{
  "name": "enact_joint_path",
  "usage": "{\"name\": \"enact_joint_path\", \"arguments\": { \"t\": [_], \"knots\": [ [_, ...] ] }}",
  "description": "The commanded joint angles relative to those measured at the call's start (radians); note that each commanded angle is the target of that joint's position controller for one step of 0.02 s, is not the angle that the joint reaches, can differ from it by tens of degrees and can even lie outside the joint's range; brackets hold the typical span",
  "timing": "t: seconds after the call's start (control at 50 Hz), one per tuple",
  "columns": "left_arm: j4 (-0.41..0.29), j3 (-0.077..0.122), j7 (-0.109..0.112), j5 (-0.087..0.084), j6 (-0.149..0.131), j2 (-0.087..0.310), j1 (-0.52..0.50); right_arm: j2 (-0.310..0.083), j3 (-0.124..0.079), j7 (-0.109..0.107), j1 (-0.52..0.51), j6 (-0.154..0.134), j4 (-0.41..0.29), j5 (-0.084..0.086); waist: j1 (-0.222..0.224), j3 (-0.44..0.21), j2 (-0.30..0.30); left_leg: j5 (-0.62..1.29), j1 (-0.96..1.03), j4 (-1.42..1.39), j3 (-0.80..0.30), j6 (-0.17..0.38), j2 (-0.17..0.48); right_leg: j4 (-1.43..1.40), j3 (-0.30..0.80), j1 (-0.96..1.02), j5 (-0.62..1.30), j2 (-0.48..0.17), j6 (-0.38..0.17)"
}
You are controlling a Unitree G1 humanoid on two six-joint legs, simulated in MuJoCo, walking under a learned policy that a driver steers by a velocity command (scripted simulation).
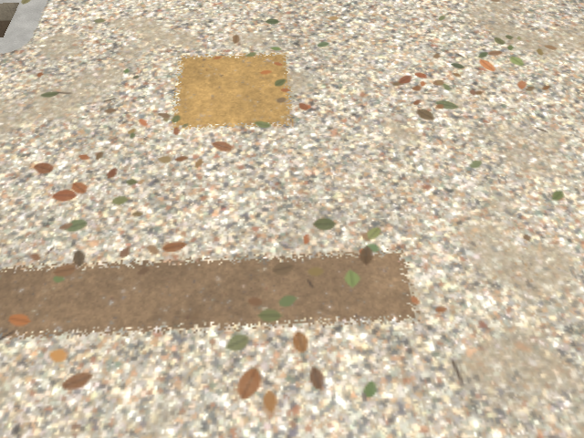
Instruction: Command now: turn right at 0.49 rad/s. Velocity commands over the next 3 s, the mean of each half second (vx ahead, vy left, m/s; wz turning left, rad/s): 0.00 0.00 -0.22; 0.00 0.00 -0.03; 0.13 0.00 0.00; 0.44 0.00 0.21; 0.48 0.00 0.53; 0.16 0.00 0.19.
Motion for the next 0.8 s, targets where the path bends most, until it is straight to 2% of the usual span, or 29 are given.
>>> {"name": "enact_joint_path", "arguments": {
  "t": [0.02, 0.04, 0.06, 0.08, 0.1, 0.12, 0.14, 0.16, 0.2, 0.24, 0.32, 0.38, 0.4, 0.42, 0.44, 0.46, 0.48, 0.5, 0.54, 0.58, 0.64, 0.8],
  "knots": [
    [-0.058, 0.018, 0.018, 0.016, -0.034, 0.082, 0.058, -0.176, -0.051, 0.001, 0.026, -0.002, -0.029, 0.013, 0.049, -0.12, 0.104, 0.458, 0.03, 0.081, -0.102, 0.082, 0.176, -0.335, -0.003, 0.147, 0.238, 0.027, -0.043],
    [-0.058, 0.035, 0.03, 0.034, -0.052, 0.172, 0.1, -0.119, -0.037, 0.005, 0.055, 0.003, -0.048, 0.006, 0.05, -0.154, -0.117, 0.131, -0.177, 0.303, -0.031, 0.013, 0.099, -0.413, 0.277, 0.322, 0.372, -0.182, -0.082],
    [-0.069, 0.058, 0.032, 0.015, -0.06, 0.292, 0.119, -0.039, -0.011, -0.002, 0.024, 0.014, -0.103, 0.001, 0.049, -0.13, -0.275, -0.34, -0.371, 0.419, -0.034, -0.03, -0.063, -0.363, 0.533, 0.308, 0.849, -0.431, -0.242],
    [-0.044, 0.054, 0.038, 0.0, -0.062, 0.237, 0.184, -0.091, -0.018, -0.012, -0.022, 0.03, -0.093, -0.001, 0.108, -0.163, -0.166, -0.335, -0.327, 0.53, -0.148, -0.032, -0.021, -0.336, 0.467, 0.275, 0.859, -0.418, -0.322],
    [-0.042, 0.027, 0.043, 0.002, -0.062, 0.164, 0.118, -0.096, -0.022, -0.006, -0.024, 0.036, -0.079, 0.014, 0.062, -0.094, -0.136, -0.266, -0.331, 0.556, -0.167, -0.03, -0.013, -0.348, 0.373, 0.226, 0.793, -0.346, -0.304],
    [-0.053, 0.011, 0.049, 0.008, -0.057, 0.118, 0.032, -0.103, -0.025, 0.0, -0.011, 0.033, -0.059, 0.02, 0.026, -0.049, -0.122, -0.186, -0.315, 0.516, -0.177, -0.03, -0.001, -0.37, 0.297, 0.18, 0.714, -0.272, -0.252],
    [-0.058, 0.005, 0.056, 0.006, -0.057, 0.108, -0.007, -0.121, -0.032, 0.006, 0.003, 0.032, -0.046, 0.011, 0.01, -0.04, -0.146, -0.129, -0.305, 0.498, -0.166, -0.032, -0.006, -0.373, 0.256, 0.185, 0.73, -0.226, -0.219],
    [-0.055, 0.0, 0.06, 0.005, -0.06, 0.101, -0.007, -0.126, -0.034, 0.011, 0.036, 0.033, -0.025, 0.001, 0.006, -0.066, -0.149, -0.092, -0.272, 0.504, -0.154, -0.038, -0.019, -0.365, 0.221, 0.194, 0.804, -0.201, -0.212],
    [-0.042, -0.006, 0.059, 0.006, -0.067, 0.097, 0.012, -0.104, -0.028, 0.019, 0.06, 0.038, -0.007, 0.006, 0.003, -0.105, -0.111, -0.064, -0.229, 0.477, -0.151, -0.045, -0.031, -0.359, 0.195, 0.208, 0.824, -0.196, -0.209],
    [-0.025, -0.01, 0.06, 0.01, -0.073, 0.098, 0.027, -0.081, -0.02, 0.019, 0.041, 0.045, -0.005, 0.01, 0.015, -0.089, -0.114, -0.061, -0.215, 0.392, -0.153, -0.049, -0.032, -0.369, 0.2, 0.207, 0.739, -0.196, -0.208],
    [0.007, -0.015, 0.06, 0.02, -0.073, 0.103, 0.049, -0.063, -0.01, 0.007, 0.006, 0.05, 0.003, 0.008, 0.043, -0.053, -0.138, -0.083, -0.136, 0.214, -0.146, -0.033, -0.046, -0.368, 0.232, 0.16, 0.594, -0.2, -0.215],
    [0.028, -0.02, 0.063, 0.022, -0.075, 0.101, 0.041, -0.057, -0.005, -0.007, 0.018, 0.041, 0.023, 0.016, 0.037, -0.058, -0.124, -0.066, -0.051, 0.083, -0.143, -0.017, -0.06, -0.344, 0.268, 0.131, 0.58, -0.207, -0.215],
    [0.033, -0.024, 0.066, 0.017, -0.075, 0.097, 0.024, -0.046, 0.0, -0.011, 0.038, 0.035, 0.036, 0.015, 0.016, -0.062, -0.107, -0.001, 0.004, -0.015, -0.138, -0.009, -0.063, -0.325, 0.267, 0.116, 0.566, -0.196, -0.199],
    [0.04, -0.029, 0.069, 0.01, -0.077, 0.088, 0.012, -0.037, 0.006, -0.015, 0.06, 0.024, 0.049, 0.01, -0.008, -0.066, -0.077, 0.15, 0.096, -0.156, -0.155, -0.002, -0.046, -0.311, 0.264, 0.075, 0.532, -0.183, -0.165],
    [0.043, -0.04, 0.069, 0.009, -0.085, 0.061, 0.027, -0.064, 0.005, -0.02, 0.072, 0.009, 0.059, -0.001, -0.002, -0.094, -0.032, 0.263, 0.198, -0.199, -0.239, 0.007, 0.026, -0.301, 0.262, 0.026, 0.455, -0.159, -0.12],
    [0.05, -0.04, 0.064, 0.013, -0.089, 0.051, 0.081, -0.123, 0.0, -0.023, 0.067, -0.005, 0.056, -0.009, 0.049, -0.103, 0.052, 0.422, 0.232, -0.184, -0.338, 0.031, 0.131, -0.279, 0.209, 0.001, 0.328, -0.09, -0.094],
    [0.085, -0.043, 0.064, 0.009, -0.079, 0.033, 0.115, -0.125, -0.001, -0.014, 0.001, -0.006, 0.068, 0.016, 0.077, -0.075, 0.134, 0.384, 0.081, -0.169, -0.339, 0.077, 0.138, -0.343, 0.163, 0.103, 0.215, -0.033, -0.081],
    [0.109, -0.041, 0.068, 0.016, -0.074, 0.059, 0.095, -0.076, 0.01, -0.004, -0.031, -0.01, 0.062, 0.016, 0.058, -0.048, 0.103, 0.299, 0.043, -0.18, -0.314, 0.058, 0.098, -0.358, 0.17, 0.146, 0.244, -0.042, -0.071],
    [0.132, -0.031, 0.067, 0.01, -0.077, 0.086, 0.072, -0.072, 0.013, -0.003, -0.004, -0.015, 0.089, 0.013, 0.031, -0.037, 0.081, 0.265, 0.055, -0.185, -0.266, 0.029, 0.044, -0.348, 0.18, 0.154, 0.321, -0.06, -0.075],
    [0.159, -0.034, 0.066, 0.01, -0.081, 0.072, 0.084, -0.073, 0.013, -0.01, 0.023, -0.017, 0.122, 0.018, 0.028, -0.036, 0.063, 0.263, 0.085, -0.187, -0.259, 0.029, 0.037, -0.355, 0.183, 0.135, 0.341, -0.071, -0.073],
    [0.206, -0.04, 0.072, 0.008, -0.085, 0.054, 0.094, -0.06, 0.016, -0.011, 0.018, -0.017, 0.149, 0.016, 0.024, -0.029, 0.014, 0.255, 0.101, -0.186, -0.26, 0.037, 0.041, -0.374, 0.181, 0.118, 0.324, -0.068, -0.064],
    [0.297, -0.049, 0.08, 0.008, -0.084, 0.044, 0.116, -0.048, 0.025, -0.014, 0.013, -0.018, 0.225, 0.016, 0.027, -0.02, -0.007, 0.235, 0.087, -0.198, -0.26, 0.044, 0.034, -0.381, 0.177, 0.129, 0.327, -0.076, -0.058]
  ]
}}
